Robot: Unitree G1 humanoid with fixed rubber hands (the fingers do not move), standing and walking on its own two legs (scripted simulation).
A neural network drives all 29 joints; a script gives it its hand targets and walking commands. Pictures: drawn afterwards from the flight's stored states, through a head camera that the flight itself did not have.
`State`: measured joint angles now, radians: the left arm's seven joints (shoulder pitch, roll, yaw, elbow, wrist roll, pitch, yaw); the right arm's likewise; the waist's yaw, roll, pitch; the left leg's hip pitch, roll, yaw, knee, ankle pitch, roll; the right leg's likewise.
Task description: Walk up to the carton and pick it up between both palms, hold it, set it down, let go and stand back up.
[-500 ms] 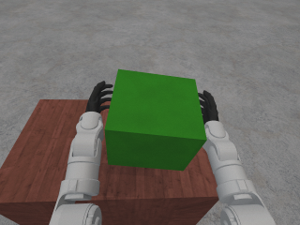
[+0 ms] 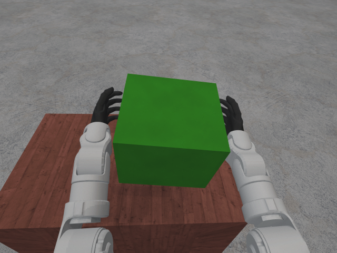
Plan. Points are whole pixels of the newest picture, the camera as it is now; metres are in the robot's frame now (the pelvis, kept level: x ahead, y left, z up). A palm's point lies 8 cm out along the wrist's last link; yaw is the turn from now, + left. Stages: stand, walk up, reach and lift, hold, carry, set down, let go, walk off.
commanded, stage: reach and lift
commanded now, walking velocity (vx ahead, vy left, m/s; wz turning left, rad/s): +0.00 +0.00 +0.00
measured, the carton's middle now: (167, 132) +0.37 +0.00 +0.11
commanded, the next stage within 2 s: hold in 0.98 s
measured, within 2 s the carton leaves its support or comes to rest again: neither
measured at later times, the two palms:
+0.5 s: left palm (98, 118) +0.36 +0.16 +0.17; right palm (235, 126) +0.35 -0.15 +0.15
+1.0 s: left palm (95, 115) +0.35 +0.16 +0.19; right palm (237, 119) +0.35 -0.15 +0.17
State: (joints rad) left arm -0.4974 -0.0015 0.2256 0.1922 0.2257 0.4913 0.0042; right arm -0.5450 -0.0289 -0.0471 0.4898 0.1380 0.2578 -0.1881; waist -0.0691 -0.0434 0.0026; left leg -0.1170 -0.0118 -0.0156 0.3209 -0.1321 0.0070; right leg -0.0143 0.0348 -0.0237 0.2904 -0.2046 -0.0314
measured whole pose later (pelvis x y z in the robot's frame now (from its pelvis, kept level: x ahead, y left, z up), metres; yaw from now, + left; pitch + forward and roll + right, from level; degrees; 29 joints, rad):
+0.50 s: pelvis -0.01 +0.00 +0.00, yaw +0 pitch -5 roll +0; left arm -0.53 -0.01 0.25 0.16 0.24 0.58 0.00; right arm -0.59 -0.04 -0.05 0.50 0.15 0.31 -0.19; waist -0.07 -0.05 0.00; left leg -0.10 -0.01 -0.01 0.32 -0.12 0.01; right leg -0.01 0.04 -0.02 0.29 -0.20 -0.03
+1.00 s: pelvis -0.01 +0.00 +0.00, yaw +0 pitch -6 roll +0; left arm -0.54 -0.01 0.25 0.11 0.24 0.65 0.01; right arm -0.62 -0.06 -0.02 0.49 0.21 0.35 -0.20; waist -0.07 -0.04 -0.02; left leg -0.10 0.00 -0.01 0.33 -0.13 0.01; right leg 0.00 0.04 -0.03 0.28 -0.19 -0.03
